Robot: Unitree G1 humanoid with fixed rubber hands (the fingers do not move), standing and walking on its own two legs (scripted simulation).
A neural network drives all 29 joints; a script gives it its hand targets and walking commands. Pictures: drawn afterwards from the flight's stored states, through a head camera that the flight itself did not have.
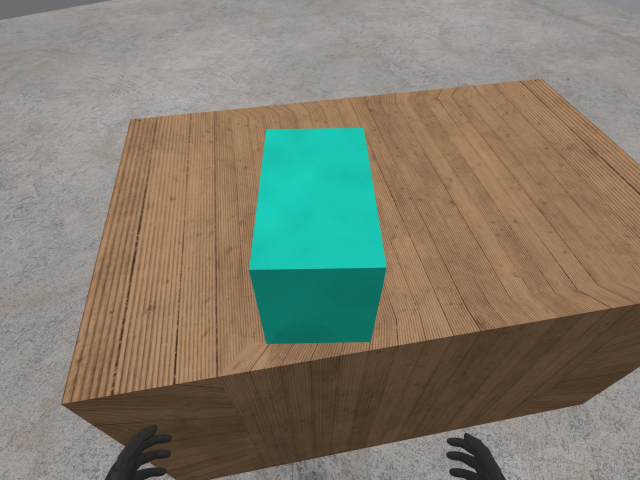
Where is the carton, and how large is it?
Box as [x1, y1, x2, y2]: [249, 128, 386, 343]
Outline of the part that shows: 363,128 266,129 249,271 266,343 370,341 386,267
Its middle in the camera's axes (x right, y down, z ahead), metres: +0.00 -0.01 +0.64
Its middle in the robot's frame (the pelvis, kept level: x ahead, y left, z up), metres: +0.51 +0.01 -0.01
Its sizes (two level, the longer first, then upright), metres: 0.298 0.167 0.199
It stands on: a pedestal, 0.66 m high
